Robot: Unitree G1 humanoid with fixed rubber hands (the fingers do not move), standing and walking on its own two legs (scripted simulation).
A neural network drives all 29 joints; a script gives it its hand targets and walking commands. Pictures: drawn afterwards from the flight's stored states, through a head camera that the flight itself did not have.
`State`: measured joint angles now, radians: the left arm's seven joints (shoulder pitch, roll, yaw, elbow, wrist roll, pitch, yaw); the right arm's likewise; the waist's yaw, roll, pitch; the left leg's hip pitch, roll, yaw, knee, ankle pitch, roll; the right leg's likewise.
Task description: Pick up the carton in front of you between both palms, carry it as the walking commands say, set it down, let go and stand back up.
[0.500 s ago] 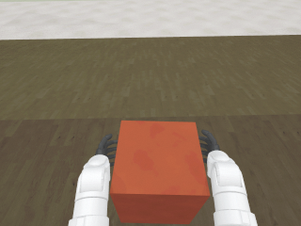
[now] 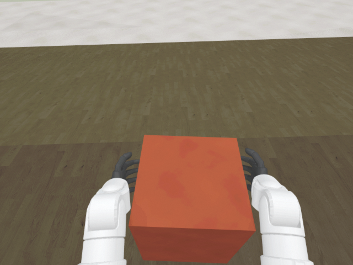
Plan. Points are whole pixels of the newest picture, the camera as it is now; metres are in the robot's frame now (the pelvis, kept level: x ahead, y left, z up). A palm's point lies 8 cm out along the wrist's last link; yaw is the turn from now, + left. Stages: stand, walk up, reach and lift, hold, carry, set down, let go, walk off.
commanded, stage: carry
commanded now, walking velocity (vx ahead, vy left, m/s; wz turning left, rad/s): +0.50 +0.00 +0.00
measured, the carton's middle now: (187, 202) +0.28 -0.01 +0.00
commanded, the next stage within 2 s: none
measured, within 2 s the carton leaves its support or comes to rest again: neither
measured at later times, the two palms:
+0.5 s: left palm (136, 110) +0.53 +0.13 +0.08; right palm (237, 109) +0.52 -0.17 +0.09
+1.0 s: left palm (150, 62) +0.86 +0.12 +0.08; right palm (223, 59) +0.86 -0.18 +0.08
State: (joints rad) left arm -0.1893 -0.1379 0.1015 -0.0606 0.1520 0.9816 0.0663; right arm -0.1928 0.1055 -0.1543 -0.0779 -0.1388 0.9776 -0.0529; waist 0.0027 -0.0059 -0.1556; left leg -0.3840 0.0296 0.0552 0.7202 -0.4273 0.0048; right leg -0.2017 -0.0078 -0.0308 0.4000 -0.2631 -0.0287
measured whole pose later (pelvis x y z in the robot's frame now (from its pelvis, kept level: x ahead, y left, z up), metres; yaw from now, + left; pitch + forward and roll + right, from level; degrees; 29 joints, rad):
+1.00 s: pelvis +0.60 -0.03 -0.01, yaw -1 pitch +4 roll +1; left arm -0.11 -0.13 0.08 -0.41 0.09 1.19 0.09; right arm -0.13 0.13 -0.09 -0.41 -0.11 1.18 -0.09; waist 0.01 -0.01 -0.09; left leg -0.55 0.07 0.21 0.52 -0.06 0.03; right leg 0.07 -0.04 -0.21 0.26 -0.39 0.01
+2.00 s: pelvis +1.27 -0.06 -0.03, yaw -3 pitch +5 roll -1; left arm -0.68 -0.01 0.18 0.06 0.06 1.22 0.12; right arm -0.71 -0.01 -0.23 0.07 -0.06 1.21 -0.11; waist 0.03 0.01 -0.02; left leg -0.56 0.02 0.13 0.51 0.02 0.08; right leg -0.07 0.01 -0.17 0.51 -0.51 -0.03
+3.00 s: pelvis +1.96 -0.06 -0.12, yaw -3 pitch +4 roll +0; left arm -0.66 0.01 0.20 0.07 0.02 1.17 0.13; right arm -0.66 0.05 -0.24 0.04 -0.10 1.16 -0.12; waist 0.03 -0.02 -0.03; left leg -0.49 -0.06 0.12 0.53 0.00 0.14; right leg -0.23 0.08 -0.04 1.03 -0.54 -0.07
